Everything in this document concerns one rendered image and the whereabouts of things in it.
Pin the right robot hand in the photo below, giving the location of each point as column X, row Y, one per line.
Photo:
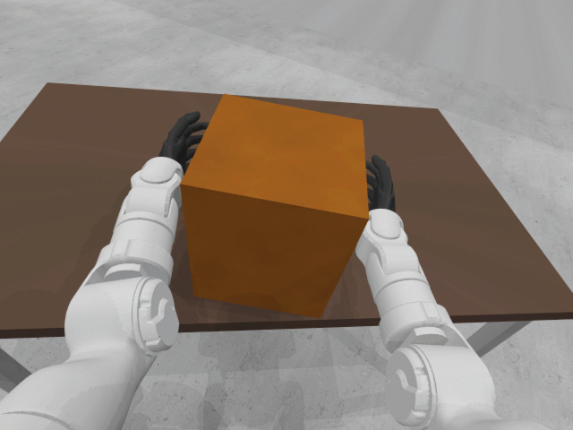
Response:
column 382, row 196

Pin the robot right forearm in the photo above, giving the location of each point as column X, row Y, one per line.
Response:
column 408, row 310

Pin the robot left forearm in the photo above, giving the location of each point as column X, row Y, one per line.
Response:
column 145, row 228

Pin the table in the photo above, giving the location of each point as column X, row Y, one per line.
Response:
column 66, row 167

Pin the carton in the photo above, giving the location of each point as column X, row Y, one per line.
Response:
column 275, row 201

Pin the right robot upper arm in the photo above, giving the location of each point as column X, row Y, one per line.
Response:
column 434, row 387

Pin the left robot upper arm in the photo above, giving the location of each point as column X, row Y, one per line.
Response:
column 115, row 331

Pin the left robot hand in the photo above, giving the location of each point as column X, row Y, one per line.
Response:
column 179, row 139

